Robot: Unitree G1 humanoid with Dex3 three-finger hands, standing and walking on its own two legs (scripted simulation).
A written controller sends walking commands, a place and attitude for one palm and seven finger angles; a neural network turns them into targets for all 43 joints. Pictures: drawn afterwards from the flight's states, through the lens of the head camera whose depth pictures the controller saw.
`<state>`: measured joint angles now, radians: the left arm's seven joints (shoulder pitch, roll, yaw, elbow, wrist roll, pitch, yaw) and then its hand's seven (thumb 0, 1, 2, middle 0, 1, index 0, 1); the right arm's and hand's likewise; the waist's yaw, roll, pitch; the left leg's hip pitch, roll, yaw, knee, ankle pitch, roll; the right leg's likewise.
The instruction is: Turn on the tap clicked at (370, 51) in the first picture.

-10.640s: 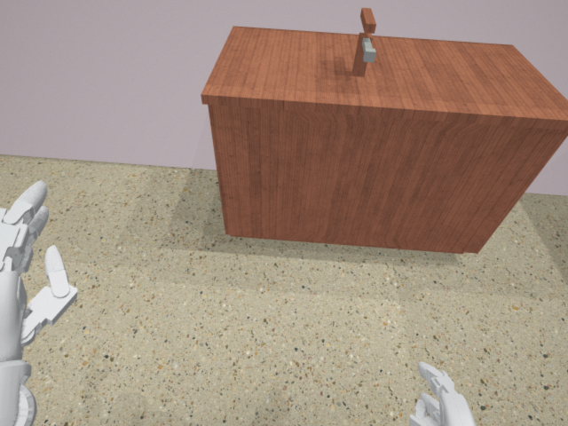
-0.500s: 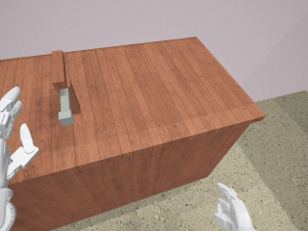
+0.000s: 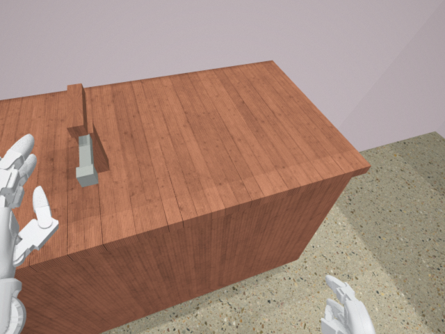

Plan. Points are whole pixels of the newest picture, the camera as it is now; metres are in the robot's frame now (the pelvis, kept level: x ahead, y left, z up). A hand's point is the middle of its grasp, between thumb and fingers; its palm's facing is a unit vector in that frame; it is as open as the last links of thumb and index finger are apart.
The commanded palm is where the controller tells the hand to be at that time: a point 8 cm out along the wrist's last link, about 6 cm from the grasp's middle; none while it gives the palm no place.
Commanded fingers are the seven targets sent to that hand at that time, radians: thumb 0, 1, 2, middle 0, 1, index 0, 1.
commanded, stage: turn the palm inward beside the body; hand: left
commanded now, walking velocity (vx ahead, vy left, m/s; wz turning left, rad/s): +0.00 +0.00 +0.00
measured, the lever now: (87, 175) +0.35 +0.27 +0.09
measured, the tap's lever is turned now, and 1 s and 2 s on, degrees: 0 0 0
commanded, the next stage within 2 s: none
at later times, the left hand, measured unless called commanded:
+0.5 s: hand (50, 244) +0.19 +0.24 +0.15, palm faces +0.57 -0.77 -0.30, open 7.4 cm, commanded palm +0.15 +0.26 +0.17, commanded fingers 0.00 0.90 0.90 -0.20 -0.30 -0.20 -0.30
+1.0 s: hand (94, 234) +0.21 +0.19 +0.15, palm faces +0.51 -0.82 -0.27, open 7.4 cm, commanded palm +0.16 +0.23 +0.16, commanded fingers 0.00 0.90 0.90 -0.20 -0.30 -0.20 -0.30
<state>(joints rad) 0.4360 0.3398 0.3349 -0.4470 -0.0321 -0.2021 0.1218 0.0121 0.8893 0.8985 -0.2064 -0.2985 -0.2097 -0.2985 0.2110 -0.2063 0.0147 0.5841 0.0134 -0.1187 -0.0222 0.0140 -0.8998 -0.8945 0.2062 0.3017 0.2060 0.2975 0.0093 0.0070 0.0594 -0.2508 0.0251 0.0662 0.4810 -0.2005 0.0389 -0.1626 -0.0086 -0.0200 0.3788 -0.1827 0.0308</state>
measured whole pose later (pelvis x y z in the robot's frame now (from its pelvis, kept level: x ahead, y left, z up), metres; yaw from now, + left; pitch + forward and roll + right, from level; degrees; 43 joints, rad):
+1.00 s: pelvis +0.04 -0.08 -0.02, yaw +4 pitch +1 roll +1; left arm 0.46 0.29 0.37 -0.41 -0.19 -0.06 0.05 0.01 0.89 0.90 -0.20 -0.30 -0.21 -0.30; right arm 0.22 -0.27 0.00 0.67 0.02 -0.24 -0.09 0.02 -0.90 -0.89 0.21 0.30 0.20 0.30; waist 0.07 0.05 -0.06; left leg -0.33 0.05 -0.03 0.62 -0.31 -0.05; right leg -0.27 0.02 -0.11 0.65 -0.40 -0.07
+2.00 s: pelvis +0.02 -0.05 -0.02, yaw +5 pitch -2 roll +0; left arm 0.48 0.20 0.24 -0.54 -0.21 0.15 0.19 0.01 0.90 0.90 -0.20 -0.30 -0.20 -0.30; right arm 0.17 -0.22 0.07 0.65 0.02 -0.25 -0.10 0.02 -0.90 -0.89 0.21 0.30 0.21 0.30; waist 0.09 0.06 -0.05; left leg -0.31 0.02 -0.04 0.63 -0.29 -0.03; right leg -0.23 -0.01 -0.11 0.62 -0.36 -0.03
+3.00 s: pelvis +0.02 -0.06 -0.01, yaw +4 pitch -1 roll +0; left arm 0.33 0.23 0.34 -0.28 -0.23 0.07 0.16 0.01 0.90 0.90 -0.20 -0.29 -0.20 -0.29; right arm 0.18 -0.24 0.04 0.68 0.02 -0.24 -0.10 0.02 -0.90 -0.89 0.21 0.30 0.21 0.30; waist 0.06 0.06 -0.04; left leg -0.30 0.04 -0.03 0.60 -0.28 -0.04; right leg -0.23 0.01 -0.11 0.59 -0.35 -0.05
